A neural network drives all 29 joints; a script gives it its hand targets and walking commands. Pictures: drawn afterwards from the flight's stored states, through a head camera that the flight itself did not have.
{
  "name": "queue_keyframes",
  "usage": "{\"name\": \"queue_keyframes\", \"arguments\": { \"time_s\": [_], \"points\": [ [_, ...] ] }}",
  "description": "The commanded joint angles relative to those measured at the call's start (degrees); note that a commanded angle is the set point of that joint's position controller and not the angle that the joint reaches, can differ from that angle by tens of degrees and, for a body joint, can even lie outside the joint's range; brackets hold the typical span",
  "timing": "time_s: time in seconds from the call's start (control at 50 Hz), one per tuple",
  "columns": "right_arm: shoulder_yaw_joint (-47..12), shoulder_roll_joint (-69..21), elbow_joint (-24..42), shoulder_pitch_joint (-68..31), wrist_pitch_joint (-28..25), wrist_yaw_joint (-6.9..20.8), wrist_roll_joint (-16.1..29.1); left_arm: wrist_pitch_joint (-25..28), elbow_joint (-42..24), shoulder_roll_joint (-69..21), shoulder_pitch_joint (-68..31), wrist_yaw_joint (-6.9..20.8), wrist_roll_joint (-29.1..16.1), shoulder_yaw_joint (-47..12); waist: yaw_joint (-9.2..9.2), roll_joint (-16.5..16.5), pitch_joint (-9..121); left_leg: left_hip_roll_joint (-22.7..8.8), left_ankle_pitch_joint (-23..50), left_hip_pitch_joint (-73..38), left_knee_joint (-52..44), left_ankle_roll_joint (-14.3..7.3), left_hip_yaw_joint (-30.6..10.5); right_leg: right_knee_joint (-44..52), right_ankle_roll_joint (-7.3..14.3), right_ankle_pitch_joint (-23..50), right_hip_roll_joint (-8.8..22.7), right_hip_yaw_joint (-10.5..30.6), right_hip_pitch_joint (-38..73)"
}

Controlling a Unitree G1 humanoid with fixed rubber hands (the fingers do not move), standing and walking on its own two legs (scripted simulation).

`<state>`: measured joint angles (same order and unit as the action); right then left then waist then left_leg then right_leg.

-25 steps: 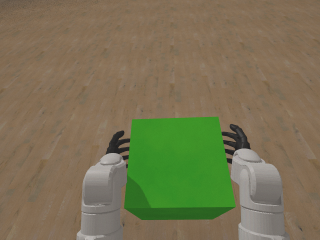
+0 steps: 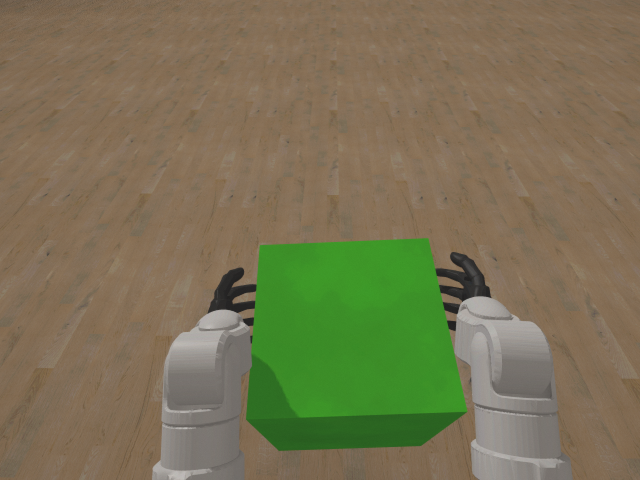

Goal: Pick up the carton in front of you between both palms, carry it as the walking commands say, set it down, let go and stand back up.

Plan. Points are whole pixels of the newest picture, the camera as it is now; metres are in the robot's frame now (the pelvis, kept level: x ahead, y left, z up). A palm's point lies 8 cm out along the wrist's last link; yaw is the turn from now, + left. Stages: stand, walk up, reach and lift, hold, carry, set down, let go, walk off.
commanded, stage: carry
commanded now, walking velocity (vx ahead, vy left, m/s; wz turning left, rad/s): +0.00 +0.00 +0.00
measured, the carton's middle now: (347, 353) +0.29 +0.00 +0.00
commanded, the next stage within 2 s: hold in 1.82 s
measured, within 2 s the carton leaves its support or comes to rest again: neither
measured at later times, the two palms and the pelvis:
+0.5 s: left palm (233, 331) +0.26 +0.14 +0.09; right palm (485, 327) +0.26 -0.15 +0.10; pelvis +0.00 +0.00 +0.00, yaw -1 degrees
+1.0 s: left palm (241, 372) +0.23 +0.13 +0.06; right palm (491, 368) +0.23 -0.16 +0.06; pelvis -0.04 -0.01 +0.00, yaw -1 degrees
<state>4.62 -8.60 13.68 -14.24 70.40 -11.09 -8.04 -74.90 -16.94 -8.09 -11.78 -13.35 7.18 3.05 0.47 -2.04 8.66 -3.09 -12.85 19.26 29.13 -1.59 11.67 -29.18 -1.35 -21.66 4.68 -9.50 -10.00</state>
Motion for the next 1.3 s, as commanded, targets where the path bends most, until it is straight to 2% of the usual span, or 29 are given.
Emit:
{"name": "queue_keyframes", "arguments": {
  "time_s": [0.0, 0.1, 0.18, 0.26, 0.5, 0.66, 0.82, 0.96, 1.08, 1.2, 1.28],
  "points": [
    [-34.6, -60.9, 2.2, -19.4, 0.5, 16.6, 24.7, 3.5, -7.0, -58.8, -29.7, 18.3, -26.0, -36.1, -0.34, 4.4, 16.3, -8.3, 43.7, -14.8, 2.5, -0.8, -7.1, -0.7, -0.8, 29.1, 4.1, 3.0, 0.8],
    [-35.8, -62.2, 4.9, -21.1, 0.1, 16.1, 25.7, 4.2, -7.6, -60.8, -29.4, 17.8, -25.8, -35.5, -0.26, 2.5, 17.6, -7.7, 42.4, -14.0, 4.1, -0.8, -6.6, -1.7, -0.6, 33.0, 4.1, 3.2, 2.5],
    [-36.4, -62.1, 6.2, -20.7, 0.2, 16.0, 26.0, 4.6, -8.4, -61.0, -28.3, 17.5, -25.4, -35.4, -0.21, 1.4, 18.1, -7.1, 38.0, -12.7, 4.7, -0.6, -6.1, -2.1, -0.1, 36.3, 4.5, 3.6, 3.8],
    [-36.8, -61.8, 6.5, -20.0, 0.3, 16.1, 26.0, 4.7, -9.0, -60.7, -27.7, 17.5, -25.1, -35.6, -0.22, 1.0, 17.5, -6.9, 32.5, -11.6, 4.6, -0.3, -5.8, -1.8, 0.4, 36.4, 5.1, 4.0, 4.1],
    [-36.4, -59.8, 6.1, -20.1, 1.1, 16.5, 25.4, 3.7, -9.0, -58.7, -28.5, 18.0, -25.4, -36.1, -0.41, 2.0, 11.9, -7.5, 20.7, -10.0, 0.8, 0.1, -6.3, 2.2, 1.4, 21.8, 5.0, 4.7, 0.0],
    [-36.2, -60.4, 1.0, -19.4, -0.3, 18.3, 23.9, 5.2, -4.0, -59.2, -27.6, 19.7, -23.8, -36.1, -0.43, 1.9, 9.0, -7.5, 13.9, -8.4, -1.8, 0.4, -6.7, 4.6, 2.0, 14.3, 5.0, 5.5, -2.7],
    [-34.5, -62.6, -6.7, -23.7, -7.9, 21.4, 21.7, 12.8, 2.9, -61.2, -32.2, 22.9, -22.0, -34.7, -0.43, 2.0, 8.9, -7.4, 8.5, -8.2, -3.7, 0.7, -7.0, 6.1, 2.7, 8.4, 4.8, 6.3, -4.6],
    [-32.2, -62.6, -13.6, -22.2, -15.1, 23.3, 18.4, 20.1, 9.4, -61.3, -30.7, 24.7, -18.9, -33.0, -0.47, 2.1, 11.2, -7.6, 10.0, -8.8, -3.4, 0.7, -6.8, 5.4, 2.9, 9.8, 4.5, 6.4, -4.0],
    [-29.6, -58.1, -15.9, -19.9, -21.5, 23.6, 13.4, 26.6, 11.7, -56.7, -28.3, 24.9, -14.4, -30.9, -0.57, 2.2, 11.3, -7.7, 11.2, -8.3, -2.8, 0.7, -6.7, 4.7, 2.9, 11.1, 4.4, 6.4, -4.1],
    [-24.1, -52.6, -22.2, -21.4, -29.0, 23.7, 8.3, 34.0, 18.1, -51.3, -29.8, 24.7, -9.4, -25.2, -0.52, 2.2, 10.4, -7.7, 9.8, -7.9, -3.2, 0.8, -7.0, 5.1, 3.2, 9.7, 4.5, 6.7, -4.8],
    [-23.3, -52.4, -25.2, -23.7, -33.4, 24.0, 7.1, 38.4, 21.4, -51.4, -32.1, 25.1, -8.2, -24.1, -0.48, 2.2, 11.1, -7.6, 9.8, -8.3, -3.2, 0.8, -6.9, 5.1, 3.3, 9.9, 4.4, 6.9, -4.5]
  ]
}}
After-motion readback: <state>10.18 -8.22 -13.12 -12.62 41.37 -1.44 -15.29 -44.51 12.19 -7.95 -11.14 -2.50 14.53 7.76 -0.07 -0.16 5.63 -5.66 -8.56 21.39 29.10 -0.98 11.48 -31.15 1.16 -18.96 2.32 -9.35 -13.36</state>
